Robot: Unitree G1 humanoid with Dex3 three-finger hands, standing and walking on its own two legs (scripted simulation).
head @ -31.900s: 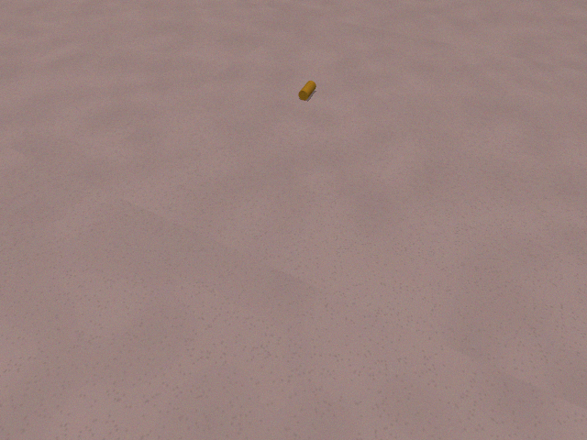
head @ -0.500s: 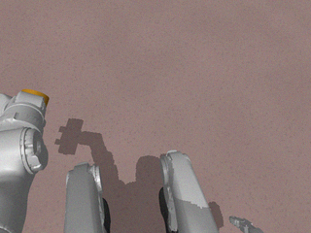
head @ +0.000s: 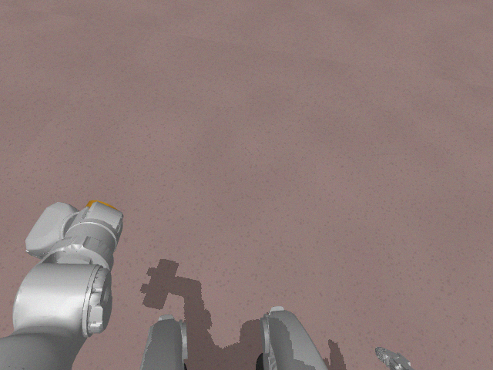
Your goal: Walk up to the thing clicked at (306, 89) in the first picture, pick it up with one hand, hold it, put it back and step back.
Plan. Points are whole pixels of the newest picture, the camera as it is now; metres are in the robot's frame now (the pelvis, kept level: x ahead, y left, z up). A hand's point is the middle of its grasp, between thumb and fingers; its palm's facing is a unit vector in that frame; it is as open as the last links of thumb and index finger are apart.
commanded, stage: lift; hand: left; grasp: from above
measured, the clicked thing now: (84, 244) +0.38 +0.27 -0.09
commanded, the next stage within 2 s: hold in 0.56 s
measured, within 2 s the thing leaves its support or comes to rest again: neither
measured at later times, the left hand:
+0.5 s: hand (61, 220) +0.36 +0.25 +0.04, palm faces -0.12 -0.48 -0.87, open 9.8 cm
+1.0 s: hand (49, 198) +0.38 +0.26 +0.07, palm faces -0.11 -0.46 -0.88, open 9.9 cm
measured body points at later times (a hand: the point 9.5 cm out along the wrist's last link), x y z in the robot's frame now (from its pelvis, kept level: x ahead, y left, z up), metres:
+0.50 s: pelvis +0.03 +0.01 +0.09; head +0.10 +0.00 +0.54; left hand +0.37 +0.27 +0.09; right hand +0.12 -0.26 -0.04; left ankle +0.07 +0.16 -0.58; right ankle +0.06 -0.11 -0.58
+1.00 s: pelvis +0.06 +0.02 +0.12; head +0.11 +0.01 +0.57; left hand +0.39 +0.28 +0.13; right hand +0.17 -0.24 -0.01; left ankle +0.07 +0.16 -0.58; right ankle +0.06 -0.11 -0.58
